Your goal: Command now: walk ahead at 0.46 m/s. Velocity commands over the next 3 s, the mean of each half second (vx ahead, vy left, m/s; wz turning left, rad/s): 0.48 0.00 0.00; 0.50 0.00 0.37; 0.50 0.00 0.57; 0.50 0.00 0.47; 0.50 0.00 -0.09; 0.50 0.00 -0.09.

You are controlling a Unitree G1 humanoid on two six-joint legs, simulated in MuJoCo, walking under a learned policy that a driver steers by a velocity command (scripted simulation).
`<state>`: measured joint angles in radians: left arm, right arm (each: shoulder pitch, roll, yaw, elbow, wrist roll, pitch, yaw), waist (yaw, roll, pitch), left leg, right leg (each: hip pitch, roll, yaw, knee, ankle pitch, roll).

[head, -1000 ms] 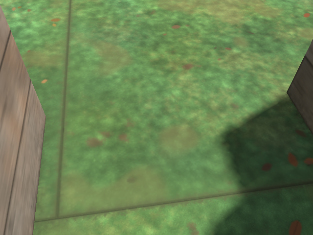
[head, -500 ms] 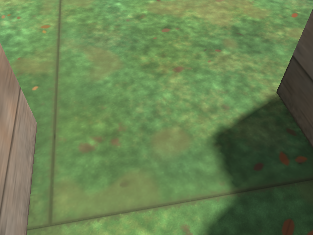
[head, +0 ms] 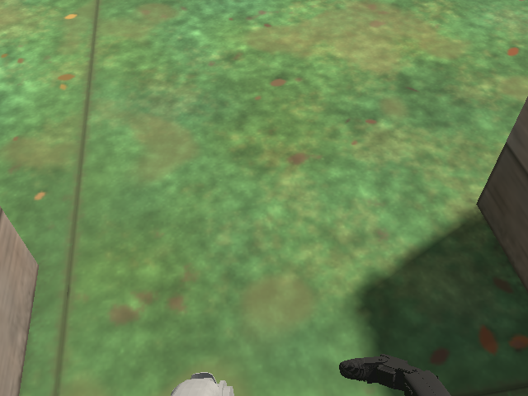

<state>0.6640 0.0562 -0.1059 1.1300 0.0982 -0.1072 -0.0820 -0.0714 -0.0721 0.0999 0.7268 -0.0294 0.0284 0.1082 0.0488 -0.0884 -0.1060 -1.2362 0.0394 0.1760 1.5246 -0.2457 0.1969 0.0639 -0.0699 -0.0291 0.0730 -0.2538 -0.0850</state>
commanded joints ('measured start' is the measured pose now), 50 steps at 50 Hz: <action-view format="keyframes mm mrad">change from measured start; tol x32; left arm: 1 39 356 84 -27 -56 -27 -16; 23 -770 206 154 -430 -50 35 29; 30 -190 377 241 -241 -50 -6 93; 50 -274 274 198 -155 -107 4 133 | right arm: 1 -114 -107 -44 -97 -6 -7 20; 6 730 -296 -124 218 -46 -55 -54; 15 137 -86 -73 218 -46 -176 -48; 28 600 -92 -109 213 -5 -183 -68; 50 13 -166 -169 64 66 -63 -81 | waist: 1 -118 -149 56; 6 -310 330 -216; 24 -115 164 101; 28 -5 -173 -385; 50 -41 3 183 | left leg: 1 394 -121 91 -328 -131 -45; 6 1198 189 -948 -1006 -271 241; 16 584 54 -202 -1271 120 -11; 24 1235 250 -306 -1239 379 41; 27 1097 90 -194 -957 532 -95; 29 522 -120 -205 -477 -303 -200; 31 382 -9 -289 -196 -111 -131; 50 572 6 -107 -844 219 -82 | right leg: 1 -40 -212 9 117 1557 -167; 3 -138 -222 7 395 1884 -79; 4 -432 -150 97 584 1706 -26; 6 -878 173 221 1526 165 3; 10 -1045 90 268 1834 172 -144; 24 -721 2 19 489 123 38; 27 -151 -4 34 468 424 -113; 29 420 -321 619 245 397 -338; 34 -130 -239 204 139 327 -134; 50 -17 -216 -215 144 685 -11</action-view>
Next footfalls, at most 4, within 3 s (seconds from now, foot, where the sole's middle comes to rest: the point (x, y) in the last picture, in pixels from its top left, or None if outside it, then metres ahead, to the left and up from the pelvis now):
0.04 left None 0.20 0.10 -0.62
0.54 right None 0.45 -0.15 -0.62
1.10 left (246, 284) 0.72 0.12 -0.62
1.56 right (277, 190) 1.04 0.05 -0.62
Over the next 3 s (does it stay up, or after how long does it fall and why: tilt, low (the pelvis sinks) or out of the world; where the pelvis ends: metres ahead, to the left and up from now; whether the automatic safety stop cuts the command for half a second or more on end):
stays up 1.43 0.57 0.16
